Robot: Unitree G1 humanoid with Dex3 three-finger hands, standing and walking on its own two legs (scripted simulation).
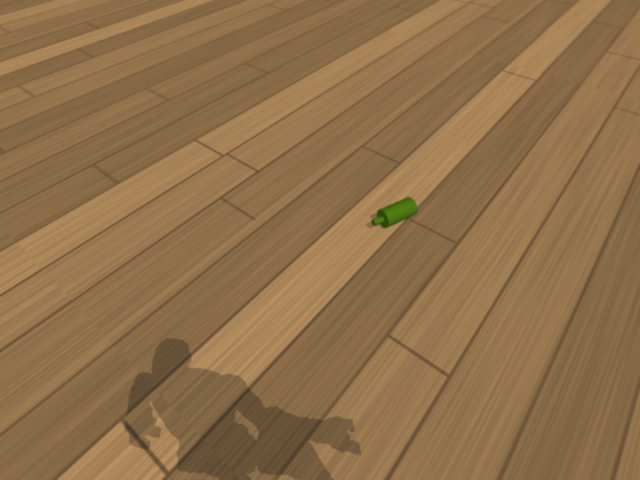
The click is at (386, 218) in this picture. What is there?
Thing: lying bottle
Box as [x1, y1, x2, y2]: [372, 197, 417, 227]
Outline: 415,202 410,197 407,197 378,210 377,217 372,220 373,225 380,223 384,227 386,227 415,214 417,210
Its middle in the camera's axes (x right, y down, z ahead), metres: +0.31 -0.13 +1.71
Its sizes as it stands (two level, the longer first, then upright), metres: 0.207 0.086 0.086
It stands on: the floor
